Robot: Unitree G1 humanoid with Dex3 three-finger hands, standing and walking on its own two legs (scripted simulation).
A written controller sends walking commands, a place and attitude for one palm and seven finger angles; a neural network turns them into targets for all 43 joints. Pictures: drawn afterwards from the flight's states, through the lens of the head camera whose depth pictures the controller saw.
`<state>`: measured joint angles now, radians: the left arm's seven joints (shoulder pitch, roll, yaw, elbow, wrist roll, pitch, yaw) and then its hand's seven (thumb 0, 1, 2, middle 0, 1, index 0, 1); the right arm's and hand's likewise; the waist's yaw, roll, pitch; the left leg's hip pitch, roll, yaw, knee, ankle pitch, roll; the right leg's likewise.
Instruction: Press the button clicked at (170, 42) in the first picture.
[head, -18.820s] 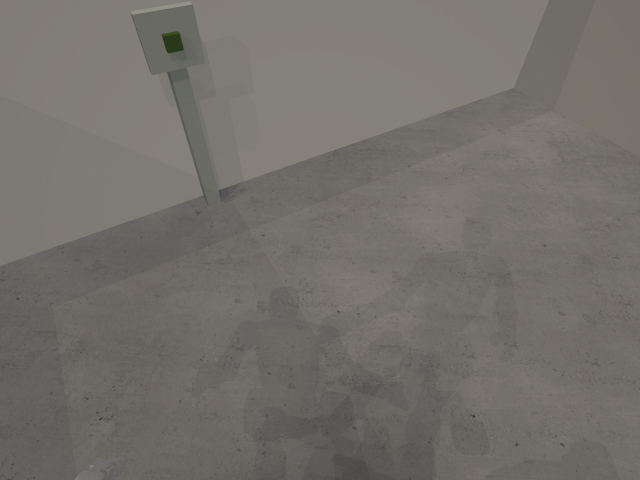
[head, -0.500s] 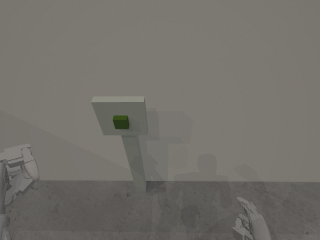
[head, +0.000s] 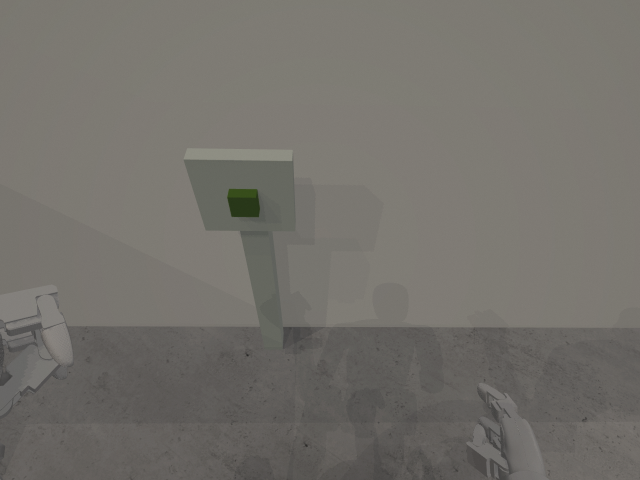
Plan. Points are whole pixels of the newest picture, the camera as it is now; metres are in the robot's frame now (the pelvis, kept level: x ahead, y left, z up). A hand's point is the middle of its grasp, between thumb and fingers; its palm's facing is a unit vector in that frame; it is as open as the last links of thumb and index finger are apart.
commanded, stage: step back with the hand held close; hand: left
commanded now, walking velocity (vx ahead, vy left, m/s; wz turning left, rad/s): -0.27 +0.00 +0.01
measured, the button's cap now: (244, 201) +0.57 +0.18 -0.03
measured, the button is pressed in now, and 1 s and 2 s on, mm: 0 0 0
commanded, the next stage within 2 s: stop stepping back and stand still in 1.12 s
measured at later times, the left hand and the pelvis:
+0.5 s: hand (49, 381) +0.17 +0.23 +0.17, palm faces +0.35 -0.79 -0.50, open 3.1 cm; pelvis -0.04 -0.01 -0.01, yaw +1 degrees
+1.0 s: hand out of the picture +0.09 +0.24 +0.18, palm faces +0.36 -0.83 -0.42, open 3.1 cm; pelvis -0.10 -0.01 +0.01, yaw +0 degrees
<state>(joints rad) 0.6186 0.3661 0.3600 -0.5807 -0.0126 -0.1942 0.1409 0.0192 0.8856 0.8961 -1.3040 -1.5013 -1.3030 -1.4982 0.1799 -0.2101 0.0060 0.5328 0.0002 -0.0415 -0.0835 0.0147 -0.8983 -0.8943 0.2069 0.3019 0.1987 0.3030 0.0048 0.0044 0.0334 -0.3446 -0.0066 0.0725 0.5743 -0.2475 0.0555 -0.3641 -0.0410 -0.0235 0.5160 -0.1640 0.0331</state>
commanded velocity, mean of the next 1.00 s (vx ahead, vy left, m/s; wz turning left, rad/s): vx -0.38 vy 0.00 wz -0.02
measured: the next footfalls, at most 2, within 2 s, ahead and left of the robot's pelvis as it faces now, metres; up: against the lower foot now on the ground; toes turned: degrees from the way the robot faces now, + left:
right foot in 1.18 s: -0.21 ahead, -0.14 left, +0.00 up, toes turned -1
left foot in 1.36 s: -0.22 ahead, +0.09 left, +0.00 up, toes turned +2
